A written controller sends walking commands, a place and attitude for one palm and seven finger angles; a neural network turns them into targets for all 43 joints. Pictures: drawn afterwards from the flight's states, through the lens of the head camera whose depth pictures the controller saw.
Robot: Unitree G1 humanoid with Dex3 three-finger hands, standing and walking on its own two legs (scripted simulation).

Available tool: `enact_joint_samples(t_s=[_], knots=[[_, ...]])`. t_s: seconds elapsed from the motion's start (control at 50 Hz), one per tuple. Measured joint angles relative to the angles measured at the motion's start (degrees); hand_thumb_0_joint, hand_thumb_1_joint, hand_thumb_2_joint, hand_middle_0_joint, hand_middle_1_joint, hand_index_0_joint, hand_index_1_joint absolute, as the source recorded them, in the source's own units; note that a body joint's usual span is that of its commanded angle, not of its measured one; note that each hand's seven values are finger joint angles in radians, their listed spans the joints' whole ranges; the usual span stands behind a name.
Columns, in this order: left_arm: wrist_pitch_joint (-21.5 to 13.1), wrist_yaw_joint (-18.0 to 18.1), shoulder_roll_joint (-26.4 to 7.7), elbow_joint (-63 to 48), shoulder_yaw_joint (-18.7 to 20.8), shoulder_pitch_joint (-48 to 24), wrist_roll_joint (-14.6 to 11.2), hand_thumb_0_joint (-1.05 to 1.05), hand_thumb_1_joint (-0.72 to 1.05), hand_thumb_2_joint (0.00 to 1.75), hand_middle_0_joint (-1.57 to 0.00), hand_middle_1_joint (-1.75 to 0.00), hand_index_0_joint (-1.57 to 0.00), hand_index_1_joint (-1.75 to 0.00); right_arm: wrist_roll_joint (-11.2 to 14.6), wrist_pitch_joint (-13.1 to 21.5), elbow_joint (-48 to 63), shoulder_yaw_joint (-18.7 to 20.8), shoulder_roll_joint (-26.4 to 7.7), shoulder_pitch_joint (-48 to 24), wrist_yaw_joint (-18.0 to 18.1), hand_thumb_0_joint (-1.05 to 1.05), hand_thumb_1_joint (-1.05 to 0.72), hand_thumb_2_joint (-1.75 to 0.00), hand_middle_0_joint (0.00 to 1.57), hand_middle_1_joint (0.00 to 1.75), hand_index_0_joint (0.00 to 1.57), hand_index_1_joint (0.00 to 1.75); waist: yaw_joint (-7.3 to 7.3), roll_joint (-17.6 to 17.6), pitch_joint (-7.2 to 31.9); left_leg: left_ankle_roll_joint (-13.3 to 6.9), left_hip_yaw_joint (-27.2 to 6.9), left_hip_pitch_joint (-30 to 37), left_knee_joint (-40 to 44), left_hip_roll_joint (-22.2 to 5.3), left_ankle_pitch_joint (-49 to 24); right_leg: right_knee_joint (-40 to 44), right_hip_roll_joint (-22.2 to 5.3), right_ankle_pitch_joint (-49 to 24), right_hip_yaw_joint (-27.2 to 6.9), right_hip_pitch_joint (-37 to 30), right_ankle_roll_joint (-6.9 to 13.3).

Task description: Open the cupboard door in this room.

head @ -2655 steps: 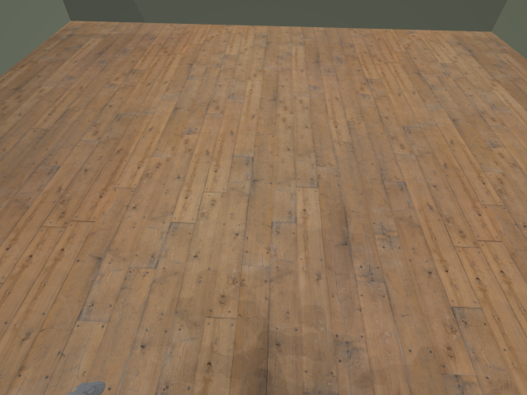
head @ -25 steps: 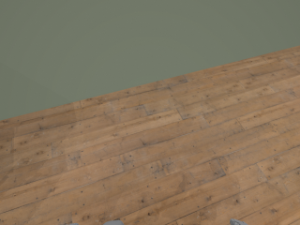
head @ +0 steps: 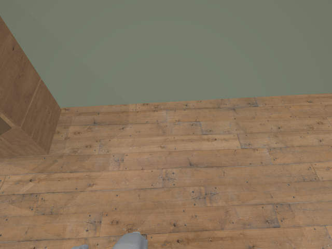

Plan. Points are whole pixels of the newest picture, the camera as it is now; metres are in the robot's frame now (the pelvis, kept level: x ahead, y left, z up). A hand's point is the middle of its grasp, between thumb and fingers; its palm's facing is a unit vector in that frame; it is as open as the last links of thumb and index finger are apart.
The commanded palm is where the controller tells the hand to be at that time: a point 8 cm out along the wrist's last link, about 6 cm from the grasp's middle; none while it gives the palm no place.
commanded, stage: turn to face it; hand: left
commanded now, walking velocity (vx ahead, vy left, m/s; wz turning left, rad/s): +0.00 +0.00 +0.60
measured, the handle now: out of the picture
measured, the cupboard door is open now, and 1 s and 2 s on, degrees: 44 44 44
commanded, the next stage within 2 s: take the last steps up to it in 1.34 s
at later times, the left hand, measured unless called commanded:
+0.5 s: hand out of the picture +0.07 +0.23 -0.16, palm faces +0.29 -0.91 -0.29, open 7.4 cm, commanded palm none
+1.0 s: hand out of the picture -0.05 +0.22 -0.18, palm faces +0.59 -0.77 -0.25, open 7.4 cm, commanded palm none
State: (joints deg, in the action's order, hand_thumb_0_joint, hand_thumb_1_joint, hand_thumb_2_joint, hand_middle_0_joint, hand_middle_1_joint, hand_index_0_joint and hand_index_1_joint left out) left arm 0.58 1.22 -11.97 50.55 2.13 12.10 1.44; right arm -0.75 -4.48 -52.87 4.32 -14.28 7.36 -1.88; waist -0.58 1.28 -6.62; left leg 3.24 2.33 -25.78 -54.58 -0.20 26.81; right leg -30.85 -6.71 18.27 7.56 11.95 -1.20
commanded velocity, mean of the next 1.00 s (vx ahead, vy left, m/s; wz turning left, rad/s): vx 0.00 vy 0.00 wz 0.59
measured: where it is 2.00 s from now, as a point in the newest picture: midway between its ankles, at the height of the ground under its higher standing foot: outside the picture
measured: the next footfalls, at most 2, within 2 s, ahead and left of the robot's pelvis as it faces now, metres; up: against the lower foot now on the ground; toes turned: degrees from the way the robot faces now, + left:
left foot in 0.12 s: +0.05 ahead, +0.13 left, +0.00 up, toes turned +8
right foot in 0.50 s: +0.09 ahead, -0.13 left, +0.00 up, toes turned +17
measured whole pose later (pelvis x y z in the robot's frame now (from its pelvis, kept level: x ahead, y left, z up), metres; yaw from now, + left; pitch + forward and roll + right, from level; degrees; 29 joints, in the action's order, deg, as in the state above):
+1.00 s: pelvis +0.02 +0.01 -0.01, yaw +35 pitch +1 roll -1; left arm 3.8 0.5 -15.6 53.1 4.3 10.4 0.8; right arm -1.5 -1.4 -51.1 2.7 -12.9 7.6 -0.2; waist 0.6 2.7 -5.9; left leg -1.4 -0.8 -18.7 -32.7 1.1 15.0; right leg -61.7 -5.0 26.7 1.6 26.5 -4.8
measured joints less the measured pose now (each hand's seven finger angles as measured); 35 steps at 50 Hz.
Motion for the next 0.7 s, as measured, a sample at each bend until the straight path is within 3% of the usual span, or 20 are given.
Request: enact_joint_samples(t_s=[0.06, 0.1, 0.12, 0.18, 0.26, 0.4, 0.46, 0.5, 0.56, 0.62, 0.7], knots=[[-0.09, -0.35, -0.06, 0.55, -0.1, 0.8, 0.1, 0.0, 0.91, 0.9, -0.2, -0.3, -0.2, -0.3, 0.19, 0.37, 0.54, -0.5, 0.42, -1.19, -0.21, 0.0, -0.91, -0.9, 0.2, 0.3, 0.2, 0.3, 0.69, 1.58, -0.41, -0.37, 1.69, 3.85, 9.6, -0.07, -1.28, -1.14, -1.48, 1.03, 1.78, -0.29, -0.79], [0.12, -0.62, -0.41, 0.91, 0.12, 1.62, -0.19, 0.0, 0.9, 0.9, -0.2, -0.3, -0.2, -0.3, 0.17, 1.01, 1.26, -0.85, 0.44, -1.67, -0.3, 0.0, -0.91, -0.9, 0.2, 0.3, 0.2, 0.3, 0.85, 2.26, -0.24, -1.05, 2.47, 7.29, 17.83, 0.17, -6.62, -4.1, -2.46, 2.84, 2.98, 0.5, -1.62], [0.43, -0.79, -0.57, 1.01, 0.3, 2.11, -0.4, 0.0, 0.9, 0.9, -0.2, -0.3, -0.2, -0.3, 0.04, 1.54, 1.84, -0.91, 0.19, -1.71, -0.38, 0.0, -0.91, -0.9, 0.2, 0.3, 0.2, 0.3, 0.84, 2.06, 0.22, -2.53, 1.95, 8.16, 20.63, 0.02, -11.18, -7.35, -2.77, 4.01, 3.45, 2.03, -2.09], [2.66, -0.51, -1.98, 2.25, 0.98, 0.74, -0.57, 0.0, 0.9, 0.9, -0.2, -0.3, -0.2, -0.3, -0.35, 2.74, 2.55, -1.19, 0.94, -2.13, 0.25, 0.0, -0.91, -0.9, 0.2, 0.3, 0.2, 0.3, 1.13, 3.02, -0.34, -5.47, 0.72, 6.36, 17.47, 0.96, -9.89, -23.54, -1.35, 12.92, -1.78, 8.91, -3.3], [3.3, -0.71, -2.95, 2.52, 1.84, -1.36, -0.5, 0.01, 0.91, 0.9, -0.2, -0.3, -0.2, -0.3, -0.62, 2.94, 2.33, -1.64, 1.62, -0.62, 1.35, 0.0, -0.91, -0.9, 0.2, 0.3, 0.2, 0.3, 1.26, 2.07, 0.2, -5.15, -2.11, 7.37, 21.24, 1.22, -11.45, -31.97, 1.23, 8.65, -5.31, 14.56, -3.65], [2.55, -0.87, -3.1, 0.25, 1.96, -3.77, -0.63, 0.01, 0.91, 0.9, -0.2, -0.3, -0.19, -0.3, -0.79, 2.3, 0.73, -1.58, 1.9, 2.13, 1.33, 0.0, -0.91, -0.9, 0.2, 0.3, 0.21, 0.3, 0.41, -0.55, 1.27, -4.38, -6.89, 8.26, 25.64, 1.7, -14.5, -21.14, 3.43, 6.35, -7.26, 12.99, -3.53], [1.98, -0.75, -2.77, -0.58, 1.62, -4.51, -0.84, 0.01, 0.91, 0.9, -0.2, -0.3, -0.19, -0.3, -0.8, 1.71, 0.33, -1.1, 1.7, 3.15, 1.24, 0.0, -0.91, -0.9, 0.2, 0.3, 0.21, 0.3, -0.4, -1.85, 1.6, -3.43, -9.27, 7.32, 24.61, 2.11, -14.29, -12.02, 4.96, 4.81, -7.19, 8.85, -3.02], [1.07, -0.65, -2.89, -1.61, 1.3, -4.08, -0.85, 0.0, 0.91, 0.9, -0.2, -0.3, -0.2, -0.3, -0.42, 1.25, 0.36, -0.72, 1.62, 4.21, 1.15, 0.0, -0.9, -0.9, 0.2, 0.3, 0.21, 0.3, -0.55, -1.62, 2.53, -2.63, -10.42, 5.61, 22.09, 3.39, -13.19, -1.63, 4.94, 1.79, -7.31, 4.16, -2.02], [0.31, -0.14, -1.35, -1.58, 0.74, -4.1, -0.36, 0.0, 0.91, 0.9, -0.2, -0.3, -0.2, -0.3, -0.37, 0.41, -0.36, 0.26, 0.29, 3.72, 0.83, 0.0, -0.91, -0.9, 0.2, 0.3, 0.2, 0.3, -0.76, -3.22, 1.48, -1.95, -8.54, 0.29, 6.79, 3.44, -1.9, -2.1, 4.55, 0.38, -5.37, 3.52, 0.41], [0.15, 0.14, -0.07, -1.26, 0.15, -2.93, -0.42, 0.0, 0.91, 0.9, -0.2, -0.3, -0.2, -0.3, -0.38, -0.08, -0.99, 0.6, -0.37, 3.08, 0.41, 0.0, -0.91, -0.9, 0.2, 0.3, 0.2, 0.3, -1.24, -3.01, 0.68, -0.82, -4.6, -3.1, -6.26, 2.06, -1.05, -0.58, 3.21, -0.06, -3.19, 1.11, 0.55], [-0.01, -0.01, 0.55, -0.36, -0.35, -1.38, -0.24, 0.0, 0.91, 0.9, -0.2, -0.3, -0.2, -0.3, -0.1, -0.25, -0.95, 0.26, 0.05, 2.15, -0.02, 0.0, -0.91, -0.9, 0.2, 0.3, 0.2, 0.3, -1.12, -0.49, 0.22, 0.26, -0.56, -0.98, -1.84, 0.01, -0.96, 1.2, 0.83, -0.15, -0.71, -1.19, 0.1]])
